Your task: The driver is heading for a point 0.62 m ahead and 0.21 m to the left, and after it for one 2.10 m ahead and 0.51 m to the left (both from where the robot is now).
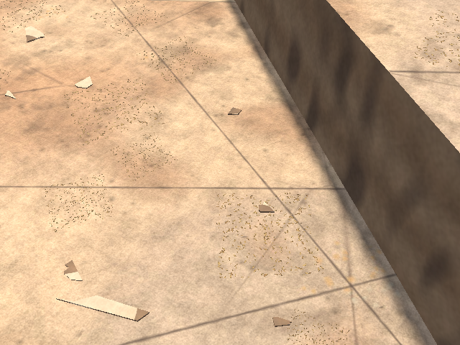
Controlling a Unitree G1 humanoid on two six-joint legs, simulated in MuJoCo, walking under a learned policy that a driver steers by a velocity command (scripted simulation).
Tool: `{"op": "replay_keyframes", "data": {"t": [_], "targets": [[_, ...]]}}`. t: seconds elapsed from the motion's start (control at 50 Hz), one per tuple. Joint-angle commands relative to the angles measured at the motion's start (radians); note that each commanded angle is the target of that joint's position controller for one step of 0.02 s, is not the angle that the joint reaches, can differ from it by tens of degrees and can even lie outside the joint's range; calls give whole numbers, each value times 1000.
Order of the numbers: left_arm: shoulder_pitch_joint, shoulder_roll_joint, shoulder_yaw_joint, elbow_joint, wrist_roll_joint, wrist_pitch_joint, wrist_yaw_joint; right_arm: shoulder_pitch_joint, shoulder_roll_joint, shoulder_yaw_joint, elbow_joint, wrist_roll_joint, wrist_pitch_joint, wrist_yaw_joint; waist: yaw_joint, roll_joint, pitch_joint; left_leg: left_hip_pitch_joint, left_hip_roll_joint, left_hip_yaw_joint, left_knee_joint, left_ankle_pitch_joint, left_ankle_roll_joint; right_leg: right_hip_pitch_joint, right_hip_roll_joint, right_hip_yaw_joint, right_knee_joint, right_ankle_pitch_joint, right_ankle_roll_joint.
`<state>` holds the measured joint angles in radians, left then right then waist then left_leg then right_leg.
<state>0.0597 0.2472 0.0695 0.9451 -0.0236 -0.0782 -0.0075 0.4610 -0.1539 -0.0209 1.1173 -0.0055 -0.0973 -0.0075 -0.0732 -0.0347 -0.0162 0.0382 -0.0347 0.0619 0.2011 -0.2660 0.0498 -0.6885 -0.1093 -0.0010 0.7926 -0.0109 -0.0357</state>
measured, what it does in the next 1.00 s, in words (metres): walks ahead, turning left: right foot, then left foot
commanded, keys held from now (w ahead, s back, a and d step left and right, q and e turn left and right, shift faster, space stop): w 0.14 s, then w+q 0.84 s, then w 0.02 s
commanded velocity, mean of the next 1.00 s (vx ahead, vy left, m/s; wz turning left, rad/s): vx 0.49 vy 0.00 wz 0.38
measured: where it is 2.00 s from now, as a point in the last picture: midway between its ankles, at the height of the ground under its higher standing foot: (122, 192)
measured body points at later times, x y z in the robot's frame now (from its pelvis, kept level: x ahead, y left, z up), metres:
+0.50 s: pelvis +0.29 -0.05 +0.00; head +0.30 -0.05 +0.45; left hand +0.27 +0.21 -0.15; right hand +0.44 -0.30 -0.12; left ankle +0.39 +0.14 -0.66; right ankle +0.28 -0.14 -0.75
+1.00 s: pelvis +0.57 +0.07 +0.00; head +0.59 +0.10 +0.45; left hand +0.63 +0.39 -0.10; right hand +0.73 -0.15 -0.12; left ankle +0.54 +0.13 -0.74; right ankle +0.72 -0.07 -0.67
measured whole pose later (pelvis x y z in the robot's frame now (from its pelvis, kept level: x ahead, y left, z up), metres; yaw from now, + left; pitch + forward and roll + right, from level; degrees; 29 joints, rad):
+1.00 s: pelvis +0.57 +0.07 +0.00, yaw +25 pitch +2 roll -1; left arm 0.06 0.28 0.07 0.82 0.01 -0.11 0.01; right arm 0.31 -0.24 -0.08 0.83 0.01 -0.07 0.01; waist -0.04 -0.03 0.03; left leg -0.21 -0.11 -0.05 0.35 -0.17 0.11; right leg -0.65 -0.12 0.07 0.97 -0.22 0.03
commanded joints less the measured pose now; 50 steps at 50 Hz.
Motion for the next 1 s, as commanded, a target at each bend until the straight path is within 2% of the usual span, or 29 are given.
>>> {"op": "replay_keyframes", "data": {"t": [0.02,0.08,0.12,0.16,0.18,0.2,0.22,0.24,0.26,0.28,0.3,0.32,0.36,0.42,0.48,0.54,0.64,0.7,0.72,0.74,0.76,0.78,0.8,0.82,0.84,0.86,0.88,0.94,1.0], "targets": [[-168,12,-12,-89,-4,-11,-16,37,-179,-32,-37,8,-6,-13,-1,108,153,-79,243,-122,-117,288,123,-30,30,-38,-141,83,4],[-239,17,-19,-122,-8,-19,-35,68,-178,-38,-26,16,3,-14,-5,107,178,9,278,-106,-87,335,122,-37,37,-35,-216,61,-22],[-241,35,-16,-136,-9,-27,-47,56,-193,-47,-30,17,11,-15,19,118,160,67,298,-91,-28,466,110,9,55,-45,-254,5,-49],[-133,89,9,-119,-6,-32,-45,30,-219,-57,-41,15,19,-15,91,163,64,87,298,-86,123,836,91,214,118,-81,-255,-60,-82],[43,134,35,-71,-8,-32,-37,5,-215,-54,-49,12,26,-13,183,172,-33,38,261,-66,312,956,69,437,150,-95,-270,-53,-109],[251,194,58,-22,0,-30,-25,-26,-199,-43,-77,5,25,-8,268,147,-169,-191,217,-58,586,765,38,786,29,38,-229,-53,-159],[382,292,77,5,27,-27,-19,108,-50,-4,-92,11,7,6,203,-120,-384,-597,29,-48,1022,99,-33,1196,-282,537,-308,-253,-319],[380,207,49,11,30,-24,-19,79,-90,-14,-71,41,-22,11,220,-146,-447,-686,-7,-225,1189,-275,-12,1165,-327,768,-485,-330,-318],[267,152,32,0,18,-28,-18,-36,-170,-40,-112,69,-31,8,197,-122,-249,-776,57,-209,1236,-226,4,1001,-290,581,-508,-323,-249],[166,103,16,-21,14,-33,-19,-102,-182,-44,-133,68,-30,-2,160,-47,-137,-756,118,-173,1201,-127,12,812,-259,420,-534,-254,-209],[105,62,4,-19,21,-42,-25,-130,-172,-54,-137,54,-20,-14,122,-1,-66,-702,154,-160,1141,-60,14,652,-219,303,-572,-190,-176],[75,36,-3,-11,32,-49,-29,-98,-149,-62,-129,45,0,-19,80,-27,-34,-627,186,-168,1087,-17,22,548,-175,198,-604,-162,-145],[82,30,-1,11,39,-51,-27,-59,-98,-62,-123,50,33,-19,50,-53,3,-575,198,-165,1044,1,32,452,-146,95,-652,-138,-137],[107,74,8,29,43,-53,-6,-143,-115,-72,-170,40,54,-22,41,-40,60,-681,204,-179,965,103,17,438,-148,4,-693,-70,-150],[149,96,12,37,47,-48,15,-232,-125,-76,-209,30,46,-6,56,-16,77,-767,190,-184,812,253,0,505,-146,-64,-695,-7,-144],[185,120,15,33,40,-41,30,-342,-112,-65,-249,26,39,18,88,4,95,-758,176,-111,638,348,-2,556,-143,-138,-698,24,-126],[285,154,29,47,18,-10,37,-497,-101,-48,-338,28,40,55,140,16,138,-815,153,-29,486,258,23,757,-196,-197,-620,121,-113],[250,194,43,24,8,9,41,-452,-149,-67,-369,31,45,70,82,-41,71,-652,67,59,462,101,71,804,-204,-243,-448,563,-82],[232,208,46,15,6,17,43,-361,-184,-86,-358,35,46,71,26,-59,14,-527,21,85,458,61,96,795,-195,-255,-307,714,-68],[208,210,44,4,2,23,42,-204,-240,-117,-323,38,45,65,-62,-47,-70,-301,-29,89,384,119,133,726,-159,-274,-94,722,-37],[214,187,35,-20,16,16,42,-50,-339,-157,-288,37,53,41,-117,57,-164,3,72,-118,341,104,190,481,-113,-277,224,424,14],[298,16,-12,-74,41,-16,24,-75,-431,-165,-294,37,46,36,23,299,-239,296,316,-702,230,-32,368,40,109,-155,567,-529,70],[186,95,-2,-107,-6,-67,9,-23,-361,-140,-314,19,34,40,-41,201,-344,366,373,-910,85,-76,390,-78,133,74,665,-575,46],[97,126,7,-135,-36,-88,3,-53,-298,-124,-308,11,22,40,-49,159,-218,308,347,-759,82,23,332,-173,83,86,645,-484,15],[89,122,5,-128,-21,-97,7,-125,-256,-112,-325,19,15,39,-6,71,-143,159,302,-615,95,128,293,-137,34,88,560,-393,-2],[96,130,15,-115,5,-93,14,-209,-222,-101,-347,19,13,39,41,33,-95,3,260,-509,89,230,264,-53,1,85,471,-344,2],[122,142,25,-112,11,-77,15,-252,-195,-90,-367,12,12,35,78,38,-81,-94,233,-452,68,294,252,24,-22,93,420,-317,7],[105,113,26,-136,31,-38,17,-231,-232,-94,-372,20,6,18,102,36,-41,-216,205,-384,26,392,257,68,-19,68,273,-264,53],[-12,89,16,-177,39,-31,20,-179,-259,-100,-366,23,9,-4,69,64,-2,-248,161,-314,15,395,227,47,14,46,45,-78,84]]}}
